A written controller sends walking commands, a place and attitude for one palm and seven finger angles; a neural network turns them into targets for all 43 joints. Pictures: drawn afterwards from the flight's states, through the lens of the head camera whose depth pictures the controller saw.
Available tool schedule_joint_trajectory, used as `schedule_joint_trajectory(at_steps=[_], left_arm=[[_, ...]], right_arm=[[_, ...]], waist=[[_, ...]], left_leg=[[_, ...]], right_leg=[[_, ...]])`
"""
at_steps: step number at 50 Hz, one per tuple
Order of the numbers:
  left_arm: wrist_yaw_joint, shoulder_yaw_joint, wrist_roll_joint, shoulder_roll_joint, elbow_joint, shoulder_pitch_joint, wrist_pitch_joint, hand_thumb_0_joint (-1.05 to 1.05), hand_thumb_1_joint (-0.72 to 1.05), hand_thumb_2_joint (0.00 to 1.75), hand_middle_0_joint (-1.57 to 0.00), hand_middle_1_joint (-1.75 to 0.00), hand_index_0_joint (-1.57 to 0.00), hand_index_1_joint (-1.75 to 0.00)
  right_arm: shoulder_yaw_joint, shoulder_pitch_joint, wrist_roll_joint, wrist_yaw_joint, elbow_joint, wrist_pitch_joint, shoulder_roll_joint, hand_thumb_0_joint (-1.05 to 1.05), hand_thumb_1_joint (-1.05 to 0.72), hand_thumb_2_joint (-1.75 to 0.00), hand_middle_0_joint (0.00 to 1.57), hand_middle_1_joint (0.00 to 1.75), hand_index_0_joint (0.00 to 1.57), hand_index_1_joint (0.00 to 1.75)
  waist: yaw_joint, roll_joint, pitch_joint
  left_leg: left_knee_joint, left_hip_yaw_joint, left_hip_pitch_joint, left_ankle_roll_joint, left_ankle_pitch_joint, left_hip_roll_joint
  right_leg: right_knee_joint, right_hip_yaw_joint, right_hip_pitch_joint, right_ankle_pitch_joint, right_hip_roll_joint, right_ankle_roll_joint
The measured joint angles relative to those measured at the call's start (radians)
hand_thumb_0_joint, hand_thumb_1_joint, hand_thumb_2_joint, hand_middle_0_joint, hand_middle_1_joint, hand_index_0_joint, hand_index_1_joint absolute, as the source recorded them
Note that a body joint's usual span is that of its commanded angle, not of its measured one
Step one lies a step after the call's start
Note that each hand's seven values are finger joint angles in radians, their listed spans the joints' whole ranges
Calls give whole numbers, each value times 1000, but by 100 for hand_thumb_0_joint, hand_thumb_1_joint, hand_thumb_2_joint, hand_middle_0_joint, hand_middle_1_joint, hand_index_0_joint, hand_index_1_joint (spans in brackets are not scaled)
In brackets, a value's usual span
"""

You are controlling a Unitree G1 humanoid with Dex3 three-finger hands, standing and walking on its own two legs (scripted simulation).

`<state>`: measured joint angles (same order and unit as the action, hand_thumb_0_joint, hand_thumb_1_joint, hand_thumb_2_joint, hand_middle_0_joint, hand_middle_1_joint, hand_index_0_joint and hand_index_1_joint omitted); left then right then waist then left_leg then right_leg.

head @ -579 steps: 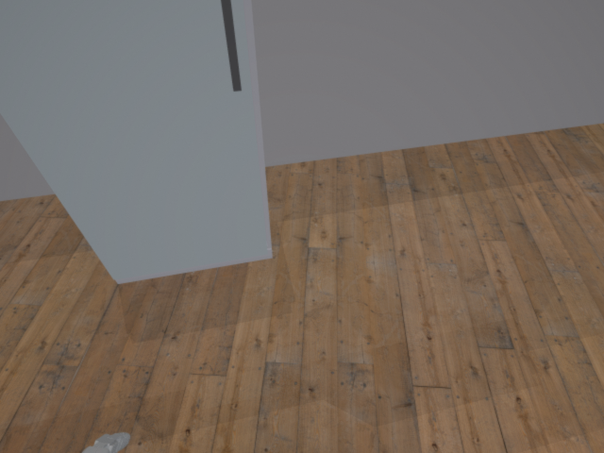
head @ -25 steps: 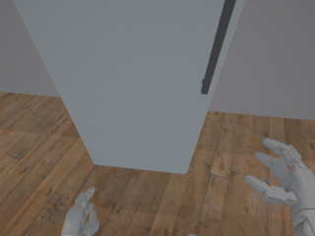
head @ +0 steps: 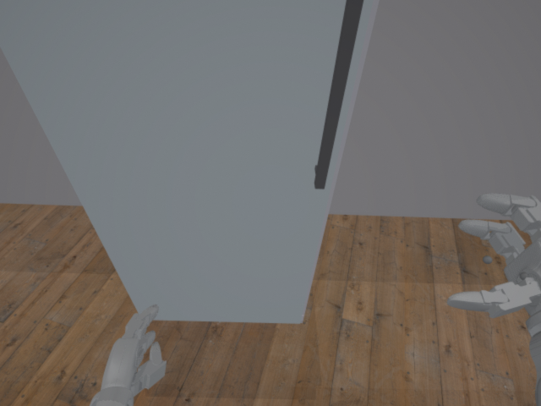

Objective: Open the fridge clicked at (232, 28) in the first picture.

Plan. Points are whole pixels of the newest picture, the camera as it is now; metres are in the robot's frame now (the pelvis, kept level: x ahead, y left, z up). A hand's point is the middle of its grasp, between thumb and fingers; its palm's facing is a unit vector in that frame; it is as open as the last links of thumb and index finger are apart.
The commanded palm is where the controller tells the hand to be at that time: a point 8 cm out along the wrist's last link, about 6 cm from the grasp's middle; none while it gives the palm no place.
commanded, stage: raise the hand to about handle height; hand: right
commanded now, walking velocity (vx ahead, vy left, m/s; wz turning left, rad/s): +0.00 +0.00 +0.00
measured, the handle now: (338, 68) +0.53 -0.11 +0.27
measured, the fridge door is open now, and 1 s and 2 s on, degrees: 0 0 0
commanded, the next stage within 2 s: move the hooked fingers beside the handle in 0.82 s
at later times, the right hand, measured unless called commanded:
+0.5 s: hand (496, 217) +0.28 -0.27 +0.20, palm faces +0.13 +0.99 -0.04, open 14.0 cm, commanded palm +0.24 -0.31 +0.22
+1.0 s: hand (509, 216) +0.27 -0.27 +0.21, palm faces +0.16 +0.99 -0.03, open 14.0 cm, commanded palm +0.25 -0.31 +0.22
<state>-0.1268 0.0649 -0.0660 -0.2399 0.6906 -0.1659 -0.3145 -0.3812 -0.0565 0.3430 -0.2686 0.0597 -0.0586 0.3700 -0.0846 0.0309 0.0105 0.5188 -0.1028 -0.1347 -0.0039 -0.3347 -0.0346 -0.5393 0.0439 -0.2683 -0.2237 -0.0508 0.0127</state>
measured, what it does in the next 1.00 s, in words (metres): stands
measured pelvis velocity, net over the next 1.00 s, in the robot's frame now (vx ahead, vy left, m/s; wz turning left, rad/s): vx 0.00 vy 0.00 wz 0.01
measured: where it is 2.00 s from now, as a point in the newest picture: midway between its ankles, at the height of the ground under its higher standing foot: outside the picture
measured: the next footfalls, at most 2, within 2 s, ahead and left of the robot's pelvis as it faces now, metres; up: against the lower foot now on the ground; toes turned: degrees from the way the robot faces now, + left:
none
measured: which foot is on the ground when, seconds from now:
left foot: down 0.00-1.00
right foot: down 0.00-1.00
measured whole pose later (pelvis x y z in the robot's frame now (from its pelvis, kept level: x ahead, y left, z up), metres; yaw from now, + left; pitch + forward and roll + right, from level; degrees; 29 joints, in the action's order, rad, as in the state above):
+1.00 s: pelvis +0.00 +0.00 +0.01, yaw +1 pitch -5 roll +0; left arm -0.13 0.09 -0.09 -0.25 0.67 -0.16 -0.19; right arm -0.44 0.17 0.33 -0.30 0.00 -0.33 0.44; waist -0.08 0.04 0.02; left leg 0.42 -0.09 -0.06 0.00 -0.28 -0.03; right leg -0.44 0.06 -0.19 -0.17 -0.05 0.01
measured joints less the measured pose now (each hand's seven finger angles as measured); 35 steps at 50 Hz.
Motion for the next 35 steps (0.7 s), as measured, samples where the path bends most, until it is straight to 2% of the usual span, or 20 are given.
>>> schedule_joint_trajectory(at_steps=[7, 15, 20, 24, 27, 31, 35], left_arm=[[-10, 20, -11, -1, -6, 18, 46, 2, 90, 90, -21, -30, -20, -30], [-12, 25, -19, -11, 3, 7, 73, 2, 90, 90, -21, -30, -20, -30], [-9, 21, -33, -26, 3, 5, 99, 2, 90, 90, -21, -30, -20, -30], [-1, 12, -40, -36, -11, 3, 116, 2, 90, 90, -21, -30, -20, -30], [0, 5, -37, -38, -19, 0, 121, 2, 90, 90, -21, -30, -20, -30], [-2, 3, -25, -31, -20, -3, 118, 2, 90, 90, -21, -30, -20, -30], [-5, 7, -23, -21, -18, -3, 117, 2, 90, 90, -21, -30, -20, -30]], right_arm=[[-7, 91, -10, -36, -53, -139, 41, -1, 47, -31, 30, 118, 30, 118], [-56, 192, -9, -33, -51, -178, 78, -2, 49, -30, 30, 119, 31, 119], [-67, 252, -6, -60, -112, -259, 120, -2, 50, -30, 30, 120, 31, 120], [-64, 233, -3, -67, -131, -307, 119, -1, 50, -30, 30, 120, 30, 120], [-61, 204, -7, -54, -101, -304, 91, -1, 50, -30, 30, 120, 30, 120], [-66, 185, -18, -22, -41, -261, 60, -2, 50, -30, 30, 120, 30, 120], [-74, 203, -27, -8, -28, -246, 64, -2, 50, -30, 30, 120, 31, 120]], waist=[[-4, 10, -12], [-1, 9, -8], [7, 19, 8], [17, 23, 14], [19, 15, 9], [15, 0, 2], [10, -6, 2]], left_leg=[[-45, -5, 35, 5, 26, 6], [-81, -4, 68, 11, 42, 14], [-87, 0, 67, 9, 46, 15], [-79, 9, 54, 6, 45, 13], [-74, 14, 51, 5, 42, 12], [-75, 18, 60, 6, 42, 11], [-85, 17, 72, 5, 45, 11]], right_leg=[[51, -4, 37, 31, -1, 4], [85, -3, 72, 46, -7, 10], [92, 1, 73, 49, -8, 9], [89, 10, 65, 47, -8, 7], [86, 15, 65, 44, -7, 5], [86, 19, 75, 40, -7, 4], [90, 18, 84, 40, -6, 3]])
